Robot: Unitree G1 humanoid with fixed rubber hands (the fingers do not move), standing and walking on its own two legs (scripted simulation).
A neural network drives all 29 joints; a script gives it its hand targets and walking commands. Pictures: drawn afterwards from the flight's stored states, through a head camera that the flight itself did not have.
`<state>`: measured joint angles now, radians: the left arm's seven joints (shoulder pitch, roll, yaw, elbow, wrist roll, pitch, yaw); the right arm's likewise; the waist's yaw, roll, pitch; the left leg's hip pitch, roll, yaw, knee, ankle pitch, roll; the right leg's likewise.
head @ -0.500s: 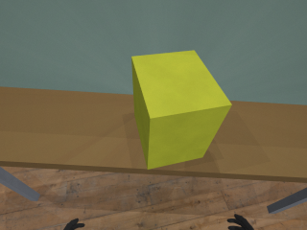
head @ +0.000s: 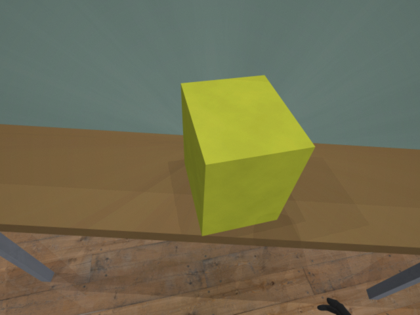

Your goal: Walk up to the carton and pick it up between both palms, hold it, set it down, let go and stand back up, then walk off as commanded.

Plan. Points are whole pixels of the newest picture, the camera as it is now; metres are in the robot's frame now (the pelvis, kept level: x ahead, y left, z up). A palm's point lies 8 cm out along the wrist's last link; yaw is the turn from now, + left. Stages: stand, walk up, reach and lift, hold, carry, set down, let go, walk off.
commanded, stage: stand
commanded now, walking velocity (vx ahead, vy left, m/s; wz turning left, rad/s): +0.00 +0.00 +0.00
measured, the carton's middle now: (232, 157) +0.46 +0.00 +0.02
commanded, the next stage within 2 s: walk off in 1.08 s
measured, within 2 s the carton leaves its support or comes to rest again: neither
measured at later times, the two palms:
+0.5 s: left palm out of the picture +0.01 +0.27 -0.14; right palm out of the picture +0.10 -0.24 -0.09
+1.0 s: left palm out of the picture -0.02 +0.27 -0.14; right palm out of the picture +0.06 -0.24 -0.10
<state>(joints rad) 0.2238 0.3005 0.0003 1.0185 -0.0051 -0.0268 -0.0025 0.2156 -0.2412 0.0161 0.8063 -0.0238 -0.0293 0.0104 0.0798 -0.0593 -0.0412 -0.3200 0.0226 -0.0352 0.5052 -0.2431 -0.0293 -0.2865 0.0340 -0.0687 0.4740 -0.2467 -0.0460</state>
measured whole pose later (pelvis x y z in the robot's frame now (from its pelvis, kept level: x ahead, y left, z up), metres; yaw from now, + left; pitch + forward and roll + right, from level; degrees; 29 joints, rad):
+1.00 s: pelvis -0.04 +0.00 +0.00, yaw +0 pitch +0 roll -1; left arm 0.22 0.30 0.00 1.11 -0.01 -0.03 -0.02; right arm 0.31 -0.24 0.02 0.81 -0.02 -0.03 0.01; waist 0.08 -0.04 -0.08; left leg -0.32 0.02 -0.04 0.51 -0.19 -0.03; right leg -0.29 0.03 -0.07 0.47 -0.20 -0.05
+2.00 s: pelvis -0.19 +0.03 -0.04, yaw -4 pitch -8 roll +0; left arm 0.23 0.37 0.05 0.88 -0.01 0.06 0.01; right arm 0.30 -0.32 0.01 0.81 -0.04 0.06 0.00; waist 0.08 -0.03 0.11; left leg -0.35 -0.01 0.04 0.88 -0.38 0.04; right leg -0.50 0.10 0.01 1.26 -0.41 -0.05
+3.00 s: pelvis -0.47 -0.14 -0.02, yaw -7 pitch -2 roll +5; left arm 0.20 0.36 0.08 0.77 0.00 0.07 0.04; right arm 0.16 -0.39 0.00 0.80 -0.04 0.05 -0.05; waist 0.05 0.02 0.26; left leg -0.39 -0.16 -0.15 0.88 -0.51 0.03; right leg -0.42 0.11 -0.01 0.87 -0.29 0.23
